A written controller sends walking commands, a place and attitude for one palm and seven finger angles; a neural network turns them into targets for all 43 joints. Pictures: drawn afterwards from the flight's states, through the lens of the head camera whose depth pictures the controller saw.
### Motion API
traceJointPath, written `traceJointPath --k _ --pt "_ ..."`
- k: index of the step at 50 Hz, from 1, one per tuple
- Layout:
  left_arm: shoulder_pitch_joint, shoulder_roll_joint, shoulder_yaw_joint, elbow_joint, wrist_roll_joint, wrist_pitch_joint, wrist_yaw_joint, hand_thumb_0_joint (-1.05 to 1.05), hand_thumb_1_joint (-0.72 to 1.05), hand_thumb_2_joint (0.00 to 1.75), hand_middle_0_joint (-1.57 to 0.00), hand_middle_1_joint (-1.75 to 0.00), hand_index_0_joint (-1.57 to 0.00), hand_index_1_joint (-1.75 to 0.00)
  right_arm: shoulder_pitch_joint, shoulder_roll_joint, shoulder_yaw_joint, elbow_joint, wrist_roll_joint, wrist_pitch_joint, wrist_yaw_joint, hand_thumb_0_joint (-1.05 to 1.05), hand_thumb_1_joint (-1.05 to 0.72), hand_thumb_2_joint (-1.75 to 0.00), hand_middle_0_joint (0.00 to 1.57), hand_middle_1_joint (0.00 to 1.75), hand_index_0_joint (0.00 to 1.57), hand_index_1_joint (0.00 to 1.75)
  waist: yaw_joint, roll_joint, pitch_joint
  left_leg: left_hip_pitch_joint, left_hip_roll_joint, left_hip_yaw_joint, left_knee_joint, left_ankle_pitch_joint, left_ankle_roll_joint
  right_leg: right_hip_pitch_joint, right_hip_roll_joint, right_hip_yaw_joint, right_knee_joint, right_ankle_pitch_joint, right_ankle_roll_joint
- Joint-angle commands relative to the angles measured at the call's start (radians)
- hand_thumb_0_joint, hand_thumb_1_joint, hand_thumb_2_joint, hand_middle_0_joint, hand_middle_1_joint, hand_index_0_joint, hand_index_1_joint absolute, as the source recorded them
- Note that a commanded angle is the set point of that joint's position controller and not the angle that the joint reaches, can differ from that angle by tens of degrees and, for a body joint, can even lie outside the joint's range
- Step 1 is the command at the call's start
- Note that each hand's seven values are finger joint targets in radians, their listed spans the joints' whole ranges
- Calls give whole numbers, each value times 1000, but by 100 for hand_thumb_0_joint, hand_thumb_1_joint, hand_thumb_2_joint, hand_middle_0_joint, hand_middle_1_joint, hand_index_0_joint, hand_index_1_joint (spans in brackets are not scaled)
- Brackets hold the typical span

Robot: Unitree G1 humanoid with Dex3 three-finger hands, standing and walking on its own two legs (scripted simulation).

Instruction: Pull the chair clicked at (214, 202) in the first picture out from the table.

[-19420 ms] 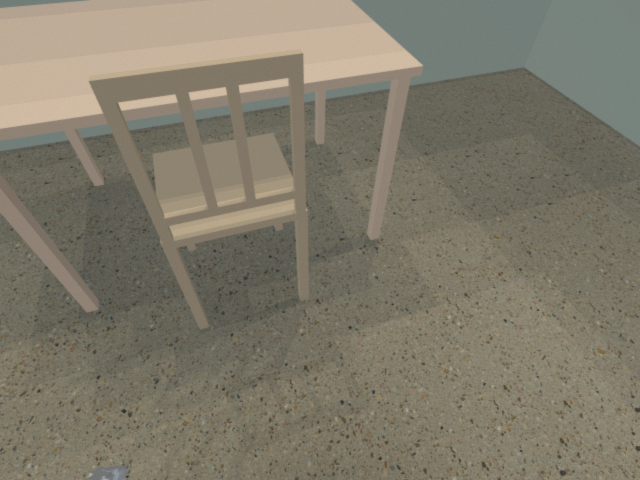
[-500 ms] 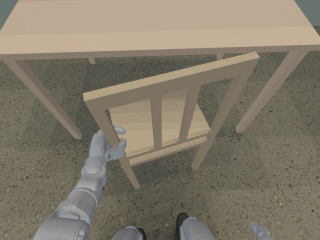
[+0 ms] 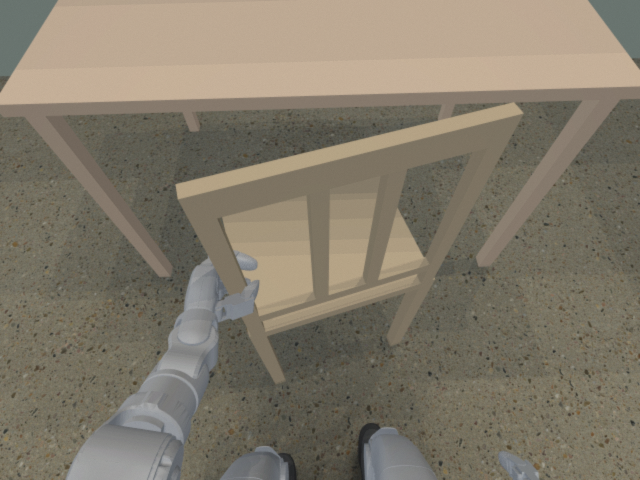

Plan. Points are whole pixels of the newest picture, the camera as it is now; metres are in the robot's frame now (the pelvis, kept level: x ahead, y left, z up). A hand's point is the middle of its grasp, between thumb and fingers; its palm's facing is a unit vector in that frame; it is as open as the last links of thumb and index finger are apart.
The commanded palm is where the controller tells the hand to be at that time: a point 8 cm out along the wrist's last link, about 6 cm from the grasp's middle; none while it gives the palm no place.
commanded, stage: step backward, pulling the chair out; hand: left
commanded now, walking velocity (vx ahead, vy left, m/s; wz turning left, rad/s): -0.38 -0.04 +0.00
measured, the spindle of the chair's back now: (319, 251) +0.42 +0.00 -0.05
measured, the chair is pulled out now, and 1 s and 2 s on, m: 0.13 0.16 0.28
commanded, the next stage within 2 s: none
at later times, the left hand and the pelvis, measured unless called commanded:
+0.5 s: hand (244, 300) +0.35 +0.11 -0.06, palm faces -0.06 -0.98 -0.19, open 5.7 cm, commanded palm +0.36 +0.16 -0.06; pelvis -0.01 +0.00 +0.00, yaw +0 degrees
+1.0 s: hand (247, 321) +0.32 +0.10 -0.06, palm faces -0.07 -0.98 -0.18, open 5.7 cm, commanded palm +0.32 +0.15 -0.05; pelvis -0.05 +0.00 +0.01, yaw +1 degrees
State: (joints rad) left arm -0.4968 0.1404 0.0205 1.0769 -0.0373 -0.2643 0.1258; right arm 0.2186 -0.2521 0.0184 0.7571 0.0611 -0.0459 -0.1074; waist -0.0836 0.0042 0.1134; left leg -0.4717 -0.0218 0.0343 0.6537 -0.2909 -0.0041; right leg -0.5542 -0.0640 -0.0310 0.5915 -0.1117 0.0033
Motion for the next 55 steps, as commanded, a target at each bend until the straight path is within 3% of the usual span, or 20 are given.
traceJointPath --k 1,3,6,9,15,18,21,25,28,32,35,38,40,43,45,47,48,50,51,55 --pt "-340 185 -24 -223 27 -58 1 0 90 90 -50 -145 -50 -145 31 -148 -48 -111 1 -34 -17 0 -90 -90 20 30 20 30 43 110 -429 71 206 -168 -236 -3 47 236 -49 66 33 -180 -9" --pt "-376 161 -34 -257 29 -58 1 0 90 90 -50 -145 -50 -145 17 -141 -42 -126 -4 -33 -19 0 -90 -90 20 30 20 30 48 153 -403 15 242 -201 -268 -26 70 243 -14 54 135 -198 -10" --pt "-373 176 -19 -263 35 -54 -2 0 90 90 -50 -145 -50 -145 33 -132 -52 -114 -14 -25 -25 0 -90 -90 20 30 20 30 43 111 -450 75 241 -163 -167 287 60 288 -30 69 145 38 -8" --pt "-376 177 -29 -252 40 -49 -6 0 90 90 -50 -145 -50 -145 26 -136 -56 -116 -13 -17 -26 0 -90 -90 20 30 20 30 45 71 -373 -21 211 -148 -150 130 33 287 -69 117 118 -5 -44" --pt "-314 246 16 -206 36 -63 -2 0 90 90 -50 -145 -50 -145 80 -122 -65 -82 -10 -23 -23 0 -90 -90 20 30 20 30 30 -122 -471 136 63 -72 43 -72 -15 236 -228 291 -185 -20 -98" --pt "-325 242 17 -200 38 -55 -1 0 90 90 -50 -145 -50 -145 66 -121 -57 -74 -7 -28 -15 0 -90 -90 20 30 20 30 33 -141 -474 146 47 -77 55 -127 -20 292 -270 275 -217 64 -111" --pt "-349 216 -8 -218 37 -44 -2 0 90 90 -50 -145 -50 -145 54 -147 -50 -73 -7 -24 -23 0 -90 -90 20 30 20 30 24 -35 -493 191 115 -114 -122 137 -1 304 -164 141 -98 160 -48" --pt "-395 159 -45 -249 29 -49 -8 0 90 90 -50 -145 -50 -145 7 -147 -43 -115 -8 -16 -27 0 -90 -90 20 30 20 30 43 197 -404 87 266 -205 -288 93 69 249 -9 34 130 -174 -4" --pt "-385 167 -20 -252 34 -52 -11 0 90 90 -50 -145 -50 -145 34 -129 -53 -103 -23 -19 -23 0 -90 -90 20 30 20 30 48 168 -466 204 289 -187 -175 444 78 259 -13 43 136 -44 -6" --pt "-400 187 -12 -243 46 -61 -18 0 90 90 -50 -145 -50 -145 41 -132 -60 -81 -31 -20 -17 0 -90 -90 20 30 20 30 37 159 -456 203 282 -150 -130 512 51 304 -23 56 83 99 -12" --pt "-353 247 26 -222 35 -57 -17 0 90 90 -50 -145 -50 -145 42 -120 -67 -84 -17 -14 -24 0 -90 -90 20 30 20 30 35 16 -498 115 193 -94 -45 230 -1 367 -131 186 5 236 -56" --pt "-318 288 44 -184 32 -45 -6 0 90 90 -50 -145 -50 -145 33 -115 -64 -71 -13 -22 -19 0 -90 -90 20 30 20 30 46 -104 -470 114 51 -69 182 -190 -39 290 -319 365 -245 102 -140" --pt "-292 271 48 -169 33 -15 -7 0 90 90 -50 -145 -50 -145 30 -119 -53 -63 -17 -25 -13 0 -90 -90 20 30 20 30 54 -131 -466 65 45 -133 233 -232 -38 359 -345 338 -217 236 -177" --pt "-318 242 40 -208 28 11 -17 0 90 90 -50 -145 -50 -145 40 -121 -40 -59 -14 -25 -11 0 -90 -90 20 30 20 30 39 -159 -476 93 51 -125 70 -192 -32 429 -287 230 -154 353 -121" --pt "-319 224 16 -226 22 30 -16 0 90 90 -50 -145 -50 -145 51 -137 -39 -56 -16 -17 -20 0 -90 -90 20 30 20 30 30 -81 -465 155 77 -98 -148 -10 -26 438 -234 169 -98 366 -76" --pt "-335 181 -10 -252 26 32 -22 0 90 90 -50 -145 -50 -145 49 -159 -59 -83 -19 -3 -29 0 -90 -90 20 30 20 30 36 -21 -482 199 164 -133 -208 284 9 414 -112 91 -50 275 -6" --pt "-346 162 -31 -276 22 23 -29 0 90 90 -50 -145 -50 -145 39 -147 -64 -104 -12 4 -22 0 -90 -90 20 30 20 30 38 10 -491 215 194 -98 -211 255 22 394 -91 80 -62 121 13" --pt "-400 127 -60 -335 25 12 -32 0 90 90 -50 -145 -50 -145 2 -141 -53 -126 -28 18 -24 0 -90 -90 20 30 20 30 38 221 -451 157 256 -143 -266 328 51 377 -36 25 110 40 15" --pt "-386 131 -47 -320 33 9 -28 0 90 90 -50 -145 -50 -145 3 -137 -58 -131 -32 24 -22 0 -90 -90 20 30 20 30 45 240 -434 138 276 -157 -251 405 55 364 -28 22 158 24 7" --pt "-390 137 -38 -287 46 -21 -28 0 90 90 -50 -145 -50 -145 37 -130 -71 -111 -35 21 -7 0 -90 -90 20 30 20 30 33 113 -425 198 272 -130 -129 553 27 373 -52 49 62 238 -18"
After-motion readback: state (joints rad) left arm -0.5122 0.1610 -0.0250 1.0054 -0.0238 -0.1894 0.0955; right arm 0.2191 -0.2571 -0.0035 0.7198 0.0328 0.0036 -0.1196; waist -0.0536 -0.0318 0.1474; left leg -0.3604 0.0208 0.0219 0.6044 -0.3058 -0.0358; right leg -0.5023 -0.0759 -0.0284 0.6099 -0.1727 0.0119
